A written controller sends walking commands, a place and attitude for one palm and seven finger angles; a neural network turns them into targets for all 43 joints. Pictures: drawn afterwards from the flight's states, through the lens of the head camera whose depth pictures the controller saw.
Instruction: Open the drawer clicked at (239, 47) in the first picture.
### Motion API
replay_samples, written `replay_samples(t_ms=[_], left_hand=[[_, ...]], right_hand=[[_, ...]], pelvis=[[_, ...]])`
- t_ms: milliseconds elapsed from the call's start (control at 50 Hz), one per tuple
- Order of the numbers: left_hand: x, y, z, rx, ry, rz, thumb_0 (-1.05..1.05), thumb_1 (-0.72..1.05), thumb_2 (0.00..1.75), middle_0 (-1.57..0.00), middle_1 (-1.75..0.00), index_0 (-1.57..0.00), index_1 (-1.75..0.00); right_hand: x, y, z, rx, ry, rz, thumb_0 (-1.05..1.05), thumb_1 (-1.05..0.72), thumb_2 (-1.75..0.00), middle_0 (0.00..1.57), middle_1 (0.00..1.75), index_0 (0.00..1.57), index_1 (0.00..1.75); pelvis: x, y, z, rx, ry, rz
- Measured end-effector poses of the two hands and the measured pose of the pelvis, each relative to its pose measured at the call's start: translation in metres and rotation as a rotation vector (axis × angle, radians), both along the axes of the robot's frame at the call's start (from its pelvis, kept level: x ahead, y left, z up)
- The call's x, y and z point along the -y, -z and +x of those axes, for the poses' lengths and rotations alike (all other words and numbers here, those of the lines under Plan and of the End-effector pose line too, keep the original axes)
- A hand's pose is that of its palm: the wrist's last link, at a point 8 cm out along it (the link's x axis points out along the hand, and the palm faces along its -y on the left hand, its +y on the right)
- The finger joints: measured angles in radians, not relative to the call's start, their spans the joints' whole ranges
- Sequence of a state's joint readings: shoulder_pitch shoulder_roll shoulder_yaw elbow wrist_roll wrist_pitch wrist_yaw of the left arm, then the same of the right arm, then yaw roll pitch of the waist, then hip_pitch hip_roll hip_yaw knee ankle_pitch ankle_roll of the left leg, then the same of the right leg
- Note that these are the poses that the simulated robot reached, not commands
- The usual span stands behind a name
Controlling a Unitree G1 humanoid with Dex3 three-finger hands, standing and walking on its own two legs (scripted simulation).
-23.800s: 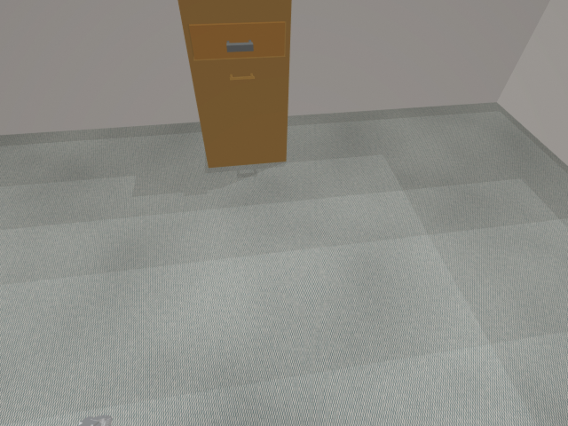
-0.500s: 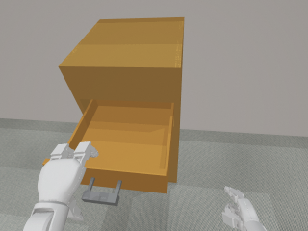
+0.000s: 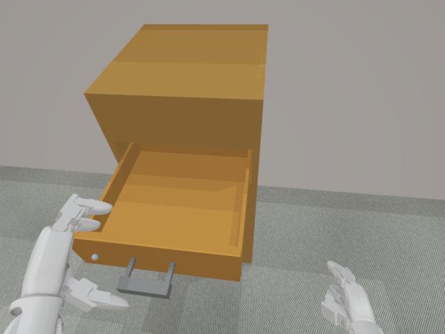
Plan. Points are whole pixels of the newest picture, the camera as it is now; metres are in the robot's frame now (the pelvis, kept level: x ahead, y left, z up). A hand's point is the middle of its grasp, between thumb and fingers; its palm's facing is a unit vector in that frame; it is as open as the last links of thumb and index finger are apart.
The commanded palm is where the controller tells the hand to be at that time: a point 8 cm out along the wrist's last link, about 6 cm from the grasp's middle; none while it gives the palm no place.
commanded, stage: draw the hand back to the body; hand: left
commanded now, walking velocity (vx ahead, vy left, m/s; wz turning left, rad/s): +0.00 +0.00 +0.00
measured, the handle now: (148, 275) +0.24 +0.21 -0.10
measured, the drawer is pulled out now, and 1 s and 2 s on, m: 0.30 0.30 0.30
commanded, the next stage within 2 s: step back with the hand held close in 0.88 s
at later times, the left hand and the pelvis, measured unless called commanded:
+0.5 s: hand (73, 232) +0.20 +0.23 +0.16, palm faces +0.38 -0.83 -0.42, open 10.2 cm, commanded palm +0.15 +0.28 +0.18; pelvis +0.02 +0.00 +0.01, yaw +1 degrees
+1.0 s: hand (63, 239) +0.19 +0.23 +0.16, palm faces +0.41 -0.81 -0.41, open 7.5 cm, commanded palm +0.13 +0.28 +0.18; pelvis +0.01 -0.01 +0.01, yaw +1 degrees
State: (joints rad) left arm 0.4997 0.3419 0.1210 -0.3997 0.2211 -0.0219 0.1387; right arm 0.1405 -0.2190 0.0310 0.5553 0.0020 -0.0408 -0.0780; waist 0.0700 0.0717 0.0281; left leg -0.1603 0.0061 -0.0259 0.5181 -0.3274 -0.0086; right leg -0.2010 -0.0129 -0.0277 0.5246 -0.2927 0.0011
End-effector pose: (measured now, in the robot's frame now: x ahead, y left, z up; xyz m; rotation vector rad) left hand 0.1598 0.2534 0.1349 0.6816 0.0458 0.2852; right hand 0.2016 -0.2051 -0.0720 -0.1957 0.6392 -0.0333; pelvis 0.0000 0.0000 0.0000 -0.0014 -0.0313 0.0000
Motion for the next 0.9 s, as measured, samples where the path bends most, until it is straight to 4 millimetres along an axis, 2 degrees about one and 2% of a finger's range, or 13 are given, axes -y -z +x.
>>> replay_samples(t_ms=[60,140,300,460,640,780,900], left_hand=[[0.001,-0.004,0.002,0.096,-0.019,-0.179,-0.01,-0.41,0.33,-0.31,-1.14,-0.31,-1.14],[0.002,-0.015,0.007,0.175,-0.005,-0.253,-0.01,-0.31,0.38,-0.3,-1.08,-0.3,-1.08],[-0.005,-0.031,0.01,0.203,0.013,-0.217,-0.01,-0.06,0.49,-0.28,-0.91,-0.28,-0.91],[-0.011,-0.04,0.003,0.213,-0.006,-0.18,0.0,0.21,0.6,-0.26,-0.74,-0.26,-0.74],[-0.02,-0.052,-0.005,0.261,-0.046,-0.152,0.0,0.52,0.74,-0.24,-0.53,-0.24,-0.54],[-0.019,-0.049,-0.008,0.258,-0.05,-0.168,0.01,0.75,0.84,-0.22,-0.39,-0.22,-0.39],[-0.017,-0.047,-0.011,0.242,-0.045,-0.173,0.01,0.84,0.88,-0.21,-0.33,-0.21,-0.33]], right_hand=[[-0.003,-0.005,-0.005,0.036,-0.001,-0.016,0.02,-0.9,-0.9,0.2,0.3,0.2,0.3],[-0.005,-0.005,-0.01,0.039,-0.007,-0.017,0.02,-0.9,-0.9,0.2,0.3,0.2,0.3],[0.002,-0.003,-0.008,0.023,0.007,-0.01,0.02,-0.9,-0.9,0.2,0.3,0.21,0.3],[0.008,-0.006,0.004,0.037,0.021,-0.013,0.02,-0.9,-0.9,0.2,0.3,0.21,0.3],[0.005,-0.011,0.012,0.063,0.008,-0.005,0.02,-0.9,-0.9,0.2,0.3,0.2,0.3],[0.001,-0.011,0.009,0.061,-0.004,0.004,0.02,-0.9,-0.9,0.2,0.3,0.2,0.3],[0.002,-0.008,0.002,0.047,0.001,0.005,0.02,-0.9,-0.9,0.2,0.3,0.21,0.3]], pelvis=[[0.001,-0.002,0.005,0.018,-0.009,-0.002],[0.002,-0.004,0.012,0.026,-0.014,-0.004],[0.003,-0.006,0.017,0.012,-0.01,-0.006],[0.002,-0.006,0.02,0.003,-0.012,-0.006],[0.004,-0.007,0.017,0.009,-0.016,-0.006],[0.005,-0.007,0.014,0.012,-0.018,-0.005],[0.006,-0.007,0.011,0.015,-0.018,-0.005]])
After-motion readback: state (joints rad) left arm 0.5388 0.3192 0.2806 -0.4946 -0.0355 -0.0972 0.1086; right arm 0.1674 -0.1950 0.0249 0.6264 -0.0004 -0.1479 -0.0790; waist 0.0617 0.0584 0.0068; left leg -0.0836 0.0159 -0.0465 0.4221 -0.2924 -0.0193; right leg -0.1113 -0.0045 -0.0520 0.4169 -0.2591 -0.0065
